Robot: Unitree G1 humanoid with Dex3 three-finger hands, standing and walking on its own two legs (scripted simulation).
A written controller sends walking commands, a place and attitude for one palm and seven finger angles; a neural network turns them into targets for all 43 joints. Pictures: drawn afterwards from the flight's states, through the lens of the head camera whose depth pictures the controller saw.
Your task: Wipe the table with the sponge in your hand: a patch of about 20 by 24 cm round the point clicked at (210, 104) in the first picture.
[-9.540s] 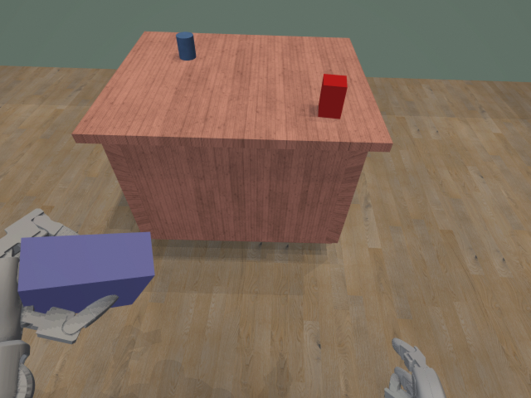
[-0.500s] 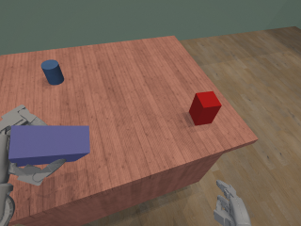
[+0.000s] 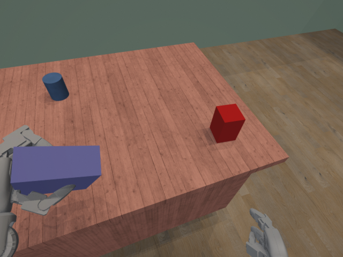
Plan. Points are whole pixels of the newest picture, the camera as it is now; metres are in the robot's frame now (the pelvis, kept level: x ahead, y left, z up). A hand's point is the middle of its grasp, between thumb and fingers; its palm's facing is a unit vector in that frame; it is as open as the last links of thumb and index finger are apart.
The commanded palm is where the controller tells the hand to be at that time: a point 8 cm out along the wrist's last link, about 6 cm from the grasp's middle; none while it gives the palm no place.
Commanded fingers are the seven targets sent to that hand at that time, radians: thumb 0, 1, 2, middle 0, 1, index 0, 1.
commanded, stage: shuffle to correct the standing spot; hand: left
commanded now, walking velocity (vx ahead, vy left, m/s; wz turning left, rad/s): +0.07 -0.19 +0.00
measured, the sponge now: (69, 171) +0.23 +0.21 +0.13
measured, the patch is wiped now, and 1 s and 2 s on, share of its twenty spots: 0.00 0.00 0.00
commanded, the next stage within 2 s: come to a stop and stand still in 0.44 s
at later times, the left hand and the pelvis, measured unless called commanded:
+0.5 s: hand (76, 166) +0.23 +0.19 +0.16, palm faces +0.32 -0.86 -0.39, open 9.3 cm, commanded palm +0.17 +0.23 +0.17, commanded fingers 0.00 0.10 1.30 -1.20 -1.60 -1.20 -1.60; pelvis +0.01 -0.05 +0.00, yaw -1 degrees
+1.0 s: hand (88, 166) +0.23 +0.18 +0.16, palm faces +0.34 -0.84 -0.42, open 9.3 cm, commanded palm +0.18 +0.22 +0.17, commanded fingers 0.00 0.10 1.30 -1.20 -1.60 -1.20 -1.60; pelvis +0.02 -0.06 +0.00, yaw +0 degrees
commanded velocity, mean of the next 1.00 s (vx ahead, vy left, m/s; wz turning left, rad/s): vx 0.02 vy -0.06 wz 0.00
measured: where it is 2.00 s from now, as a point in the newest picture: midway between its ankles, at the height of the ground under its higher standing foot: outside the picture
